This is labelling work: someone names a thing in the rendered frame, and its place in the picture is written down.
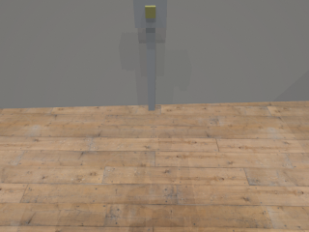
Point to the panel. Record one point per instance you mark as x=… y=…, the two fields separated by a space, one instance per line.
x=140 y=21

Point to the button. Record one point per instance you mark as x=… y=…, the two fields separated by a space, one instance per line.
x=149 y=11

